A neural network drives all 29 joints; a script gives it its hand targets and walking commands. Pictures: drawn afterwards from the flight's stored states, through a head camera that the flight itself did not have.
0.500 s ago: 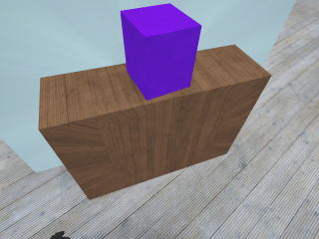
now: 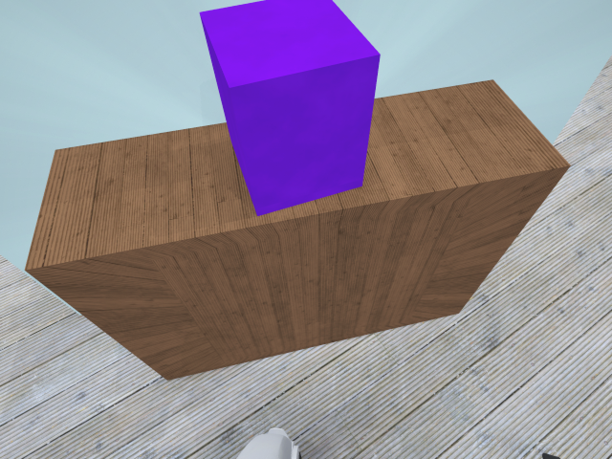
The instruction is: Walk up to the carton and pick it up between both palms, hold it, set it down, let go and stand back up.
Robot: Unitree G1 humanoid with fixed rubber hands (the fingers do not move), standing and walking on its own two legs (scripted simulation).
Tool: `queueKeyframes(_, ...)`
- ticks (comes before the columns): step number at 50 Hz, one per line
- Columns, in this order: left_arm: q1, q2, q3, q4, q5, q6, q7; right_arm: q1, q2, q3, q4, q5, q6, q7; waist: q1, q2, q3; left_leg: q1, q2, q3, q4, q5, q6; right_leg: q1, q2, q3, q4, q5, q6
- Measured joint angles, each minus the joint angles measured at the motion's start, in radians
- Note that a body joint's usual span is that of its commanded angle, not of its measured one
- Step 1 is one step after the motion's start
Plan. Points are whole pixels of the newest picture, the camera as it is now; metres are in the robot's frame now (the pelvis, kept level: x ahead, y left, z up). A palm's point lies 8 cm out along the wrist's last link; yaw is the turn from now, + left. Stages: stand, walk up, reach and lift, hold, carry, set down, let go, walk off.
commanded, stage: walk up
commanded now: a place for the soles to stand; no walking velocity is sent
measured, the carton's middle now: (288, 107) +0.64 +0.09 +0.08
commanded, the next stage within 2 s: none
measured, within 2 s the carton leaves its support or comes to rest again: neither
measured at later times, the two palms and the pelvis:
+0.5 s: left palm (152, 443) +0.15 +0.23 -0.06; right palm out of the picture +0.20 -0.40 -0.11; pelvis +0.11 -0.09 +0.01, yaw +4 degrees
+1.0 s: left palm (172, 389) +0.22 +0.22 -0.06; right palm (592, 368) +0.29 -0.39 -0.12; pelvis +0.16 -0.10 +0.01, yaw +7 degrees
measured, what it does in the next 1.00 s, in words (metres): walks ahead: right foot, then left foot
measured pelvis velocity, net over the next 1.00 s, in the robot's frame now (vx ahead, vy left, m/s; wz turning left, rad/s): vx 0.16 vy -0.10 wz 0.12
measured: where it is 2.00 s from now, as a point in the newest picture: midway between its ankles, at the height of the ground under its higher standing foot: outside the picture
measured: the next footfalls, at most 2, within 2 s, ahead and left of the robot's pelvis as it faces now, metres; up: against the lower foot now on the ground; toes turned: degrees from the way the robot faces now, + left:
right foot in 0.24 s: +0.12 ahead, -0.16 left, +0.00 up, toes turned +0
left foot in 0.62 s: +0.24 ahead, +0.03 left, +0.00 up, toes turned +1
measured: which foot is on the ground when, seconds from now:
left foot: down 0.00-0.24, up 0.26-0.60, down 0.62-0.86, up 0.88-1.00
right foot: down 0.00-0.00, up 0.02-0.22, down 0.24-0.66, up 0.68-0.82, down 0.84-1.00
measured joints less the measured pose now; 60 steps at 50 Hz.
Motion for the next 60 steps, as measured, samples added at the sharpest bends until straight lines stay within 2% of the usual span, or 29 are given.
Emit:
queueKeyframes(1,-0.006,0.001,0.0,0.001,0.0,0.003,0.002,-0.007,0.009,0.0,-0.002,0.0,-0.006,-0.004,-0.003,-0.023,0.02,0.02,-0.013,0.013,0.011,0.01,0.003,-0.008,-0.019,0.008,0.083,-0.022,0.024)
queueKeyframes(3,-0.014,0.001,0.0,0.001,0.0,0.012,0.002,-0.005,0.022,0.0,-0.01,0.0,-0.014,-0.012,-0.019,-0.053,0.039,0.06,-0.031,0.017,0.037,-0.03,0.002,-0.065,-0.024,0.06,0.346,-0.009,0.102)
queueKeyframes(4,-0.017,0.001,0.0,0.0,0.0,0.016,0.002,0.003,0.024,0.0,-0.01,0.0,-0.014,-0.016,-0.025,-0.059,0.039,0.084,-0.031,0.015,0.037,-0.048,0.007,-0.092,-0.02,0.084,0.454,-0.025,0.118)
queueKeyframes(6,-0.034,0.002,0.0,-0.001,0.0,0.016,0.002,0.029,0.02,0.0,-0.01,0.0,-0.015,-0.024,-0.038,-0.061,0.038,0.127,-0.03,-0.004,0.036,-0.074,0.018,-0.12,-0.031,0.113,0.544,-0.034,0.117)
queueKeyframes(8,-0.056,0.002,0.0,-0.002,0.0,0.011,0.001,0.056,0.013,0.0,-0.01,0.0,-0.014,-0.024,-0.04,-0.069,0.038,0.16,-0.027,-0.017,0.036,-0.09,0.005,-0.125,-0.069,0.139,0.481,-0.042,0.1)
queueKeyframes(11,-0.069,0.003,0.0,-0.003,0.0,-0.009,-0.003,0.07,0.0,0.001,-0.011,0.0,-0.014,-0.01,-0.039,-0.087,0.036,0.171,-0.022,-0.021,0.042,-0.11,-0.042,-0.122,-0.128,0.175,0.21,-0.062,0.068)
queueKeyframes(12,-0.069,0.002,0.0,-0.002,0.0,-0.02,-0.003,0.07,-0.006,0.0,-0.01,0.0,-0.009,-0.006,-0.039,-0.082,0.04,0.161,-0.017,-0.032,0.067,-0.121,-0.047,-0.116,-0.129,0.171,0.14,0.014,0.065)
queueKeyframes(13,-0.067,-0.002,0.0,-0.001,0.0,-0.028,-0.003,0.072,-0.008,0.0,-0.009,0.0,0.003,-0.006,-0.039,-0.068,0.046,0.144,-0.013,-0.058,0.12,-0.135,-0.035,-0.114,-0.118,0.152,0.152,0.041,0.064)
queueKeyframes(17,-0.032,-0.006,0.0,-0.001,0.0,-0.034,-0.003,0.06,-0.009,0.0,-0.01,0.0,0.026,0.0,-0.034,-0.037,0.045,0.038,-0.014,-0.073,0.328,-0.159,-0.034,-0.082,-0.089,0.122,0.107,0.053,0.052)
queueKeyframes(23,-0.017,-0.006,0.0,-0.001,0.0,-0.032,0.022,0.039,-0.023,0.0,-0.01,0.0,0.039,0.014,-0.035,0.025,0.045,-0.053,-0.014,-0.074,0.333,-0.159,-0.034,-0.028,-0.057,0.088,-0.021,0.09,0.037)
queueKeyframes(26,-0.017,-0.006,0.0,-0.001,0.0,-0.029,0.032,0.017,-0.023,0.0,-0.011,0.0,0.051,0.015,-0.035,0.047,0.044,-0.057,-0.013,-0.075,0.287,-0.131,-0.034,-0.013,-0.039,0.078,-0.033,0.077,0.033)
queueKeyframes(29,-0.017,-0.006,0.0,-0.001,0.0,-0.027,0.038,-0.005,-0.02,0.0,-0.011,0.0,0.053,0.016,-0.035,0.064,0.044,-0.029,-0.013,-0.071,0.157,-0.08,-0.031,-0.005,-0.022,0.065,-0.023,0.05,0.034)
queueKeyframes(31,-0.017,-0.006,0.0,-0.001,0.0,-0.021,0.039,-0.014,-0.016,0.0,-0.011,0.0,0.051,0.017,-0.036,0.065,0.044,0.016,-0.013,-0.055,0.046,-0.03,-0.007,-0.004,-0.018,0.058,0.018,0.012,0.037)
queueKeyframes(32,-0.024,-0.005,0.0,0.0,0.0,-0.016,0.042,-0.017,-0.01,0.0,-0.011,0.0,0.049,0.015,-0.036,0.048,0.055,0.035,-0.024,-0.045,0.037,-0.013,-0.006,-0.004,-0.033,0.061,0.062,-0.011,0.047)
queueKeyframes(33,-0.038,-0.006,0.0,0.0,0.0,-0.01,0.043,-0.022,0.001,0.0,-0.01,0.0,0.048,0.013,-0.037,0.023,0.077,0.058,-0.044,-0.034,0.041,-0.02,-0.005,-0.013,-0.055,0.071,0.139,-0.008,0.073)
queueKeyframes(35,-0.059,-0.012,0.0,0.0,0.0,-0.003,0.043,-0.023,0.015,0.0,-0.01,0.0,0.049,0.013,-0.04,0.006,0.097,0.096,-0.058,-0.037,0.044,-0.042,0.002,-0.053,-0.047,0.104,0.329,-0.024,0.138)
queueKeyframes(36,-0.065,-0.012,0.0,-0.001,0.0,-0.003,0.043,-0.02,0.02,0.0,-0.01,0.0,0.051,0.012,-0.043,0.006,0.097,0.113,-0.058,-0.044,0.044,-0.05,0.008,-0.062,-0.04,0.108,0.382,-0.067,0.148)
queueKeyframes(38,-0.08,-0.012,0.0,-0.001,0.0,-0.003,0.044,-0.017,0.026,0.0,-0.01,0.0,0.054,0.008,-0.046,0.003,0.097,0.132,-0.058,-0.056,0.043,-0.06,0.01,-0.063,-0.04,0.112,0.377,-0.128,0.139)
queueKeyframes(40,-0.092,-0.012,0.0,-0.002,0.0,-0.005,0.044,-0.023,0.026,0.0,-0.011,0.0,0.058,0.007,-0.045,-0.002,0.097,0.132,-0.059,-0.058,0.043,-0.062,-0.006,-0.064,-0.047,0.125,0.267,-0.133,0.114)
queueKeyframes(41,-0.094,-0.011,0.0,-0.002,0.0,-0.009,0.044,-0.029,0.026,0.0,-0.011,0.0,0.062,0.007,-0.044,-0.004,0.097,0.126,-0.059,-0.057,0.043,-0.062,-0.017,-0.061,-0.053,0.131,0.175,-0.092,0.106)
queueKeyframes(42,-0.094,-0.012,0.0,-0.002,0.0,-0.013,0.046,-0.037,0.026,0.0,-0.01,0.0,0.07,0.009,-0.045,-0.005,0.098,0.12,-0.058,-0.058,0.043,-0.061,-0.028,-0.055,-0.057,0.13,0.081,0.006,0.098)
queueKeyframes(43,-0.094,-0.016,0.0,-0.001,0.0,-0.015,0.047,-0.043,0.025,0.0,-0.01,0.0,0.08,0.011,-0.047,0.004,0.103,0.122,-0.055,-0.065,0.044,-0.061,-0.032,-0.054,-0.053,0.122,0.067,0.067,0.076)
queueKeyframes(46,-0.091,-0.018,0.0,-0.001,0.0,-0.015,0.05,-0.055,0.023,0.0,-0.01,0.0,0.107,0.012,-0.046,0.016,0.104,0.107,-0.056,-0.069,0.107,-0.144,-0.032,-0.053,-0.052,0.115,0.056,0.085,0.04)
queueKeyframes(50,-0.091,-0.018,0.0,-0.001,0.0,-0.016,0.065,-0.062,0.003,0.0,-0.01,0.0,0.116,0.013,-0.047,0.039,0.103,0.081,-0.055,-0.069,0.202,-0.158,-0.025,-0.053,-0.059,0.115,0.025,0.098,0.047)
queueKeyframes(56,-0.091,-0.018,0.0,-0.001,0.0,-0.016,0.07,-0.062,-0.02,0.0,-0.01,0.0,0.125,0.015,-0.047,0.075,0.103,0.082,-0.055,-0.07,0.209,-0.16,-0.025,-0.053,-0.067,0.104,0.029,0.093,0.062)
queueKeyframes(60,-0.091,-0.018,0.0,-0.001,0.0,-0.015,0.07,-0.062,-0.02,0.0,-0.011,0.0,0.119,0.019,-0.047,0.078,0.103,0.088,-0.055,-0.07,0.208,-0.164,-0.024,-0.053,-0.081,0.094,0.061,0.072,0.08)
